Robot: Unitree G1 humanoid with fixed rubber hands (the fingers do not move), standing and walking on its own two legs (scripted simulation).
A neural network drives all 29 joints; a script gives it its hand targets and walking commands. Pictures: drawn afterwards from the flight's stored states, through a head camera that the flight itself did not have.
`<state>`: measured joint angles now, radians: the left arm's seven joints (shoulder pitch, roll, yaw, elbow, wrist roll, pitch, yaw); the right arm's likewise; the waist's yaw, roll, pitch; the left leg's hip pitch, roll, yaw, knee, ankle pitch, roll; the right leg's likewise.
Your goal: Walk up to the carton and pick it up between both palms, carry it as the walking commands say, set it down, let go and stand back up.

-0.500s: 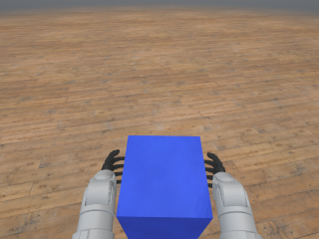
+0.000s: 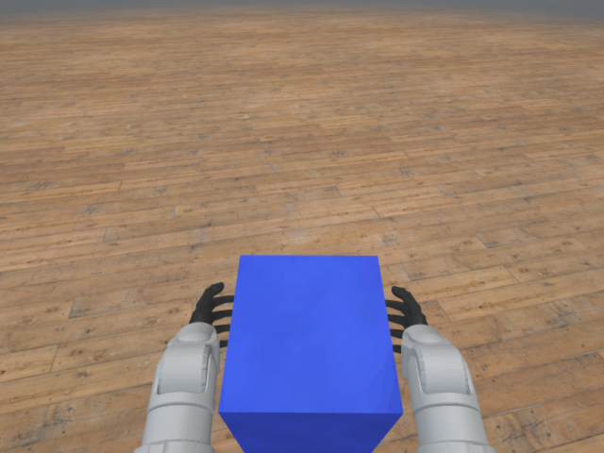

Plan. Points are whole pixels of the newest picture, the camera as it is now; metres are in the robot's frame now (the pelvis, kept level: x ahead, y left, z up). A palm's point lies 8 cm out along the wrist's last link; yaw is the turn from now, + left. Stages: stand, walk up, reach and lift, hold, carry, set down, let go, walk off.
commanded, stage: carry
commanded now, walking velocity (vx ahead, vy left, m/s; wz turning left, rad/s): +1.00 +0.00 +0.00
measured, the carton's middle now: (308, 359) +0.31 +0.00 -0.03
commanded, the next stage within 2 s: none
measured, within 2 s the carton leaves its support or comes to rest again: neither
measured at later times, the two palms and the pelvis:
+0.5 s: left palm (211, 253) +0.43 +0.16 +0.07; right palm (387, 247) +0.45 -0.13 +0.08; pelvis +0.20 +0.01 +0.00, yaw -1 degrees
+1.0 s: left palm (255, 150) +0.86 +0.13 +0.05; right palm (367, 149) +0.86 -0.16 +0.05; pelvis +0.59 -0.02 -0.03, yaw +0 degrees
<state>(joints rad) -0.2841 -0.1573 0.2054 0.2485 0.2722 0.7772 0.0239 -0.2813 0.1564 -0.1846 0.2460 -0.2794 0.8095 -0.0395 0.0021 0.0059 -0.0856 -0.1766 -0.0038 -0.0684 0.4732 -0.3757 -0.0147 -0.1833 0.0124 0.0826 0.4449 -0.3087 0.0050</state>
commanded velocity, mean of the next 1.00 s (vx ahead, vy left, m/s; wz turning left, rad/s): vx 1.00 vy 0.00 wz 0.00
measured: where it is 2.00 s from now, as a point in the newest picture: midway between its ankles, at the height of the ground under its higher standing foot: (306, 240)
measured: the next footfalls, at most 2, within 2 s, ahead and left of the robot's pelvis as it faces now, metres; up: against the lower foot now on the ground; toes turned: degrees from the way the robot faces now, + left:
left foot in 0.54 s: +0.34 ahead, +0.13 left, +0.00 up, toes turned +8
right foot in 0.96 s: +0.75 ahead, -0.12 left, +0.00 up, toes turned -11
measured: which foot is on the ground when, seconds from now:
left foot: down 0.00-0.28, up 0.30-0.52, down 0.54-1.00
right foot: down 0.00-0.56, up 0.58-0.94, down 0.96-1.00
